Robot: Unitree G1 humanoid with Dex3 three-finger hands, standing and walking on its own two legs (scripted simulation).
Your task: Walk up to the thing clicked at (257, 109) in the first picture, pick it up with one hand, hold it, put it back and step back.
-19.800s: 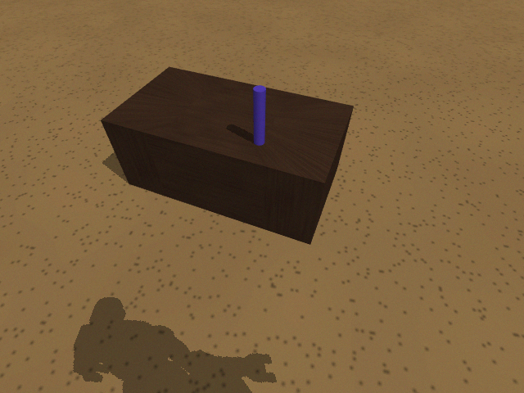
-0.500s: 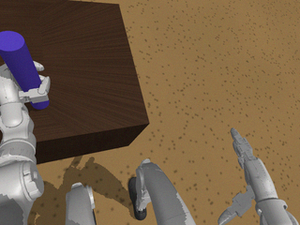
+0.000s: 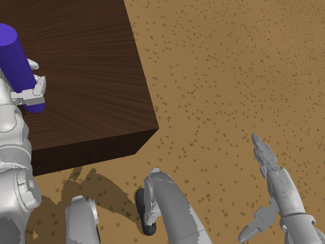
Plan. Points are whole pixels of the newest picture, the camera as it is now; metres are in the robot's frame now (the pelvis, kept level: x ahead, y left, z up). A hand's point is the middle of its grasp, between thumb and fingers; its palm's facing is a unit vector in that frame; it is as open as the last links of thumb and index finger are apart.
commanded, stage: loosen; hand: left
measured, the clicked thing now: (21, 78) +0.53 +0.18 -0.03
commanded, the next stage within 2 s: open in 0.04 s
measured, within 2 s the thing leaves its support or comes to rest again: neither
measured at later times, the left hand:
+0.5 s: hand (29, 79) +0.54 +0.17 -0.05, palm faces +0.14 -0.99 -0.02, open 11.9 cm
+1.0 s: hand (9, 67) +0.55 +0.20 -0.01, palm faces +0.17 -0.99 -0.02, open 17.3 cm
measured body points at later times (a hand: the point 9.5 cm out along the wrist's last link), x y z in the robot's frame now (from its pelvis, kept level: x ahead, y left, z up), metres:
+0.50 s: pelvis -0.01 +0.00 +0.00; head +0.20 +0.08 +0.39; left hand +0.53 +0.22 -0.04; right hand +0.17 -0.25 +0.09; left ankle +0.03 +0.11 -0.54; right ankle +0.10 -0.13 -0.54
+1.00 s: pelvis +0.00 +0.00 +0.01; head +0.20 +0.08 +0.40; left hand +0.54 +0.25 -0.01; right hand +0.18 -0.26 +0.10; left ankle +0.03 +0.11 -0.54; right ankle +0.10 -0.14 -0.54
